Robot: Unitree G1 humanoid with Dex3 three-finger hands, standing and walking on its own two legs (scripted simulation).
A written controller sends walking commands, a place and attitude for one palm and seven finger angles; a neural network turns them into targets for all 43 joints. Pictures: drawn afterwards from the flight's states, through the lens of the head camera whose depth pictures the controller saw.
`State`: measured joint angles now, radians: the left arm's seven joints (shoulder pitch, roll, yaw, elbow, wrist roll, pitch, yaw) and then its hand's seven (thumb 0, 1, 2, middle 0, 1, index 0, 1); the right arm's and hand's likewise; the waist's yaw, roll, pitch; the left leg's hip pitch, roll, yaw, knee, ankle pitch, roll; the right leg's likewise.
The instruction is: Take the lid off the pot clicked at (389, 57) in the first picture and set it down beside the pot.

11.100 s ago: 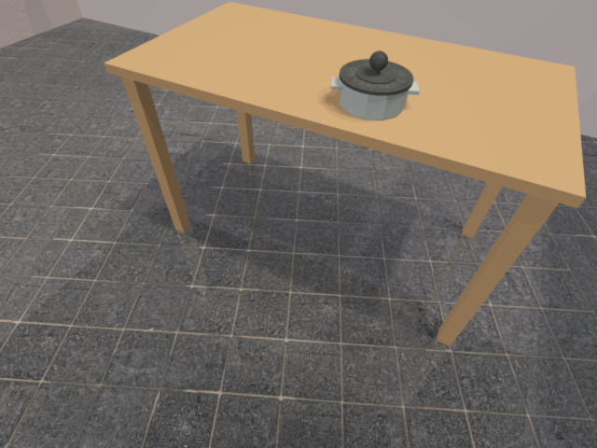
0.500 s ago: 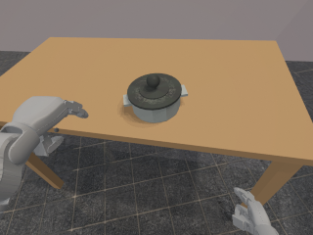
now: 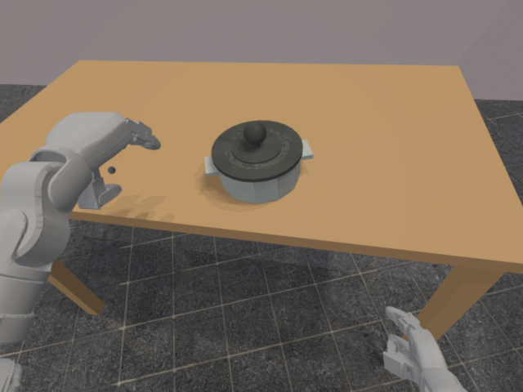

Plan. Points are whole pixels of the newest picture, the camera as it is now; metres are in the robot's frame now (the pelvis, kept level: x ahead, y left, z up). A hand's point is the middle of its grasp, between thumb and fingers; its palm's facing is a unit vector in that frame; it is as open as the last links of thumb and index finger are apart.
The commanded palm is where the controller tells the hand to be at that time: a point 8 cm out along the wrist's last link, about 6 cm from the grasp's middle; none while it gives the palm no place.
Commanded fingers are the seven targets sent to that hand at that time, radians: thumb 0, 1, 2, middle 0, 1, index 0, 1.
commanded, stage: move the open hand above the knob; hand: left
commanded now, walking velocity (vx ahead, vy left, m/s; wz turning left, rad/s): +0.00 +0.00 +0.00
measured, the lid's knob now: (255, 133) +0.54 +0.08 +0.11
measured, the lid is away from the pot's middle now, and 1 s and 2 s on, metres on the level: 0.00 0.00 0.00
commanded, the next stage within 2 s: none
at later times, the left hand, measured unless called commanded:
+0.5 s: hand (184, 146) +0.41 +0.16 +0.18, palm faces -0.18 +0.00 -0.98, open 10.2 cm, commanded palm +0.39 +0.17 +0.26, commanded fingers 0.00 -0.36 1.56 -0.84 -0.08 -0.84 -0.08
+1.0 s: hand (220, 116) +0.47 +0.12 +0.20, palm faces -0.19 -0.02 -0.98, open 10.2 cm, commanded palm +0.45 +0.12 +0.26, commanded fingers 0.00 -0.36 1.56 -0.84 -0.08 -0.84 -0.08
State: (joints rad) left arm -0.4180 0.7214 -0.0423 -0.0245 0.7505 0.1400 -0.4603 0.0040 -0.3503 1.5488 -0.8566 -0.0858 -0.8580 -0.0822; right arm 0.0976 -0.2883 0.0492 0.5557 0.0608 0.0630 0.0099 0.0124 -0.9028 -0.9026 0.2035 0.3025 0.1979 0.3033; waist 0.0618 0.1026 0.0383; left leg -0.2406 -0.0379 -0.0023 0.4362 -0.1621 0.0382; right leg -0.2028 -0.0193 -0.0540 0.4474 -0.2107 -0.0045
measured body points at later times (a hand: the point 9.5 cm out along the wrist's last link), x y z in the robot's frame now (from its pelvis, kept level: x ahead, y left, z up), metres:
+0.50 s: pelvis +0.03 -0.01 +0.00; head +0.04 -0.05 +0.45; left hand +0.41 +0.16 +0.24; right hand +0.22 -0.24 -0.10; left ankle +0.05 +0.09 -0.74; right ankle +0.02 -0.12 -0.74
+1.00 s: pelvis +0.04 -0.01 +0.00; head +0.05 -0.05 +0.45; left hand +0.47 +0.12 +0.25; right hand +0.21 -0.24 -0.11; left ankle +0.05 +0.09 -0.74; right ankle +0.02 -0.12 -0.74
